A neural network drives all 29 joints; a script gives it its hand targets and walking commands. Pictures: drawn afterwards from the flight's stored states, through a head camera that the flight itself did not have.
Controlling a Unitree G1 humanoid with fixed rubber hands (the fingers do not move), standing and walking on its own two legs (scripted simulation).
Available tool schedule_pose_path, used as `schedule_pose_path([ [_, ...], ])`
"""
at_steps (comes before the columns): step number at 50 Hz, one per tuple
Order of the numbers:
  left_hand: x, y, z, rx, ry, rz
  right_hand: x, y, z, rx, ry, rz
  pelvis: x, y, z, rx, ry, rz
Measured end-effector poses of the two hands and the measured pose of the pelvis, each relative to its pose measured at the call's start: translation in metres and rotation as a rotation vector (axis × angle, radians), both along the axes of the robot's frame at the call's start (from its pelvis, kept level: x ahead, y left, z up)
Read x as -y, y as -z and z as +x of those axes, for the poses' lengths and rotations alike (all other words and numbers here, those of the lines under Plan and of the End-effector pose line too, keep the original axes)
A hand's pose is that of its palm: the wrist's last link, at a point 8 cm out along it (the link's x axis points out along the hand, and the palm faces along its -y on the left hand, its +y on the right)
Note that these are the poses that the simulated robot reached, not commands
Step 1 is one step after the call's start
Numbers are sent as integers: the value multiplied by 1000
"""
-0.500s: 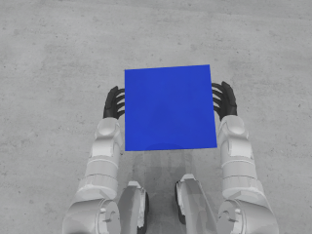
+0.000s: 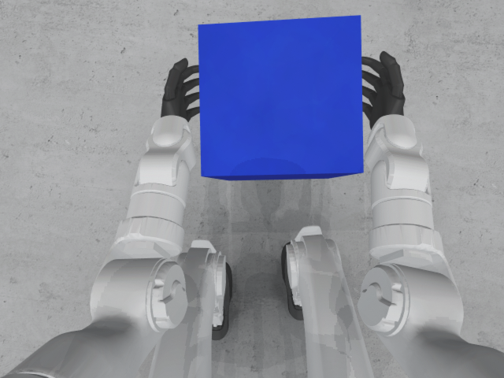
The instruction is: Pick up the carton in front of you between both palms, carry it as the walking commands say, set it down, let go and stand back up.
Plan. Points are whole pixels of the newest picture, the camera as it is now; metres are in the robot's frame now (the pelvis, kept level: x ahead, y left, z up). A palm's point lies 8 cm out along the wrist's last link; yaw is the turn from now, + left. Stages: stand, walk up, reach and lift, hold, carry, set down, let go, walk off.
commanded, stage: set down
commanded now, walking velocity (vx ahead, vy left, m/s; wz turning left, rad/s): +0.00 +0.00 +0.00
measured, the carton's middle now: (278, 119) +0.49 -0.08 -0.18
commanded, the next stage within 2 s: none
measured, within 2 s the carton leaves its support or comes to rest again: rests again in 1.08 s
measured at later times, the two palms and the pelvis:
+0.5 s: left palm (204, 117) +0.53 +0.06 -0.26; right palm (358, 120) +0.49 -0.24 -0.24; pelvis -0.02 +0.00 -0.10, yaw +0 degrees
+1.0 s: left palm (205, 123) +0.53 +0.07 -0.30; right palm (349, 124) +0.50 -0.23 -0.29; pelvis -0.02 +0.00 -0.14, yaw +1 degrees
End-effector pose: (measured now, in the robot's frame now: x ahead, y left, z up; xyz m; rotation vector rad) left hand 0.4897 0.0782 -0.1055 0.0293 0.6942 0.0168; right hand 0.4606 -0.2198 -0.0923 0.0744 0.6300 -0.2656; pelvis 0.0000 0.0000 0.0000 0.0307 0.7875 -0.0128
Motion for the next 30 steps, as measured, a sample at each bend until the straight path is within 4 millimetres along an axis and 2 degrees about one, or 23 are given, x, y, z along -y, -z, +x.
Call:
schedule_pose_path([
  [19,15,120,30,-40,52,32,14,119,23,-49,6,-24,2,78,-20,15,-3,1],
  [30,23,174,51,-59,87,50,22,174,38,-71,14,-26,0,113,-18,59,-14,-6],
])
